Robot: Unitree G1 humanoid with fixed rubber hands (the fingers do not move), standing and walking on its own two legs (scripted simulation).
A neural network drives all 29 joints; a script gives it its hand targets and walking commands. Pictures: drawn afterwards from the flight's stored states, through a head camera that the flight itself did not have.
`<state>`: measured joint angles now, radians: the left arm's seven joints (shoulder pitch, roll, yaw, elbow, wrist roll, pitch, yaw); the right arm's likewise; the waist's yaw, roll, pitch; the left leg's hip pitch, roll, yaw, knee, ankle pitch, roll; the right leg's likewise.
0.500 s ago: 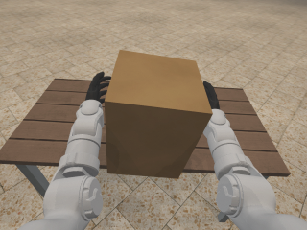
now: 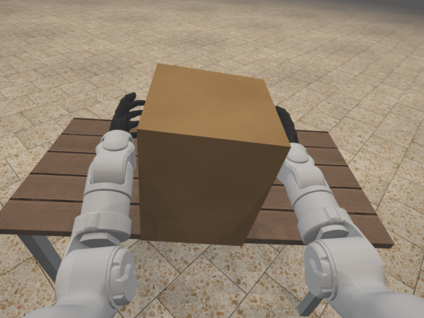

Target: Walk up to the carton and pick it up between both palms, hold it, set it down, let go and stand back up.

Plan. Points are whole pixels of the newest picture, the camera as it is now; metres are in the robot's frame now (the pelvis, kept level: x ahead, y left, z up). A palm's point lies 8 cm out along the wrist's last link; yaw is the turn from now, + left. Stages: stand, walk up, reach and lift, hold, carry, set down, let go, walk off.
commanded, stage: reach and lift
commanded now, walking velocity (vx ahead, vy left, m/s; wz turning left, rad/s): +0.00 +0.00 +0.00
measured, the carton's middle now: (202, 159) +0.42 +0.01 +0.12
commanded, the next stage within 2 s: hold in 1.56 s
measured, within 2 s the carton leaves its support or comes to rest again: neither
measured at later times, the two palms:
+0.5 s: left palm (116, 120) +0.38 +0.17 +0.23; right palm (290, 132) +0.39 -0.15 +0.21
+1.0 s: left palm (112, 105) +0.38 +0.17 +0.26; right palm (296, 118) +0.38 -0.15 +0.24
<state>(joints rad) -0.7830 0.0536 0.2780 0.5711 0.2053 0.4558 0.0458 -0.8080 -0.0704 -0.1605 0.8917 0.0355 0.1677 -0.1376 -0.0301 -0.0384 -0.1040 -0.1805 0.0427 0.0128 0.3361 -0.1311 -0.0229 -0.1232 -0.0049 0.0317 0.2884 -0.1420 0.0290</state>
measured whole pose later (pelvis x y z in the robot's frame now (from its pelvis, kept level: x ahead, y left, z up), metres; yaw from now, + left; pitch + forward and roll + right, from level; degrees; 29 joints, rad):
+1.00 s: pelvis +0.00 +0.00 +0.00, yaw +0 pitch -2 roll -1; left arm -0.86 0.09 0.28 0.40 0.20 0.72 0.04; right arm -0.92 -0.14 -0.05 0.79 0.20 0.40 -0.18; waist -0.05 -0.02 -0.14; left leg -0.17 0.04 0.01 0.34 -0.13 -0.02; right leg -0.11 -0.01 0.03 0.29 -0.14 0.03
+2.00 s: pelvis +0.00 +0.00 +0.00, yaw +0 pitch -2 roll -1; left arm -0.94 0.11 0.28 0.41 0.20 0.85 0.02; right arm -1.03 -0.19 -0.02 0.78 0.29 0.58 -0.21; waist -0.06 -0.01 -0.20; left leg -0.17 0.04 0.01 0.34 -0.13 -0.02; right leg -0.11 -0.01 0.03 0.29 -0.14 0.03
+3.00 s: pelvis +0.00 +0.00 +0.00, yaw +0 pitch -2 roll -1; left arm -0.96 0.12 0.29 0.43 0.20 0.86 0.01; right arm -1.04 -0.20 -0.01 0.78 0.30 0.61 -0.21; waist -0.06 0.00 -0.20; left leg -0.17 0.04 0.01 0.34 -0.13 -0.02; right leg -0.11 -0.01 0.03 0.29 -0.14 0.03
